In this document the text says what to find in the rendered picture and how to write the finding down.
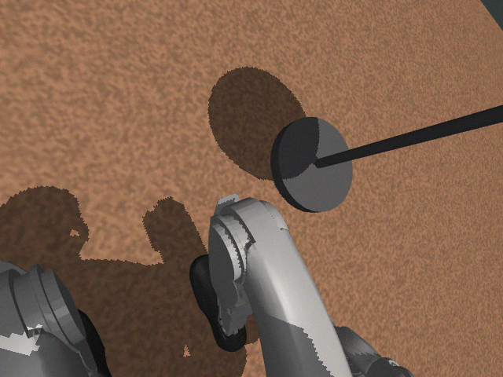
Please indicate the left robot foot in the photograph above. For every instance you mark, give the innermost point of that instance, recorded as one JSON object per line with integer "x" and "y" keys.
{"x": 96, "y": 346}

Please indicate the right robot foot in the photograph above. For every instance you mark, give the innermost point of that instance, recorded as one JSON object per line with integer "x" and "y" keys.
{"x": 206, "y": 298}

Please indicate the right robot arm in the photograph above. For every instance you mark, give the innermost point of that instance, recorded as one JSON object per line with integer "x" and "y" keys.
{"x": 386, "y": 367}

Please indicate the right robot hand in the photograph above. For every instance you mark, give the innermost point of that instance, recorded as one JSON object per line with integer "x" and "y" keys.
{"x": 360, "y": 355}

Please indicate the floor lamp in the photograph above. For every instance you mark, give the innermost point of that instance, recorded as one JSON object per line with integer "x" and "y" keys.
{"x": 311, "y": 163}

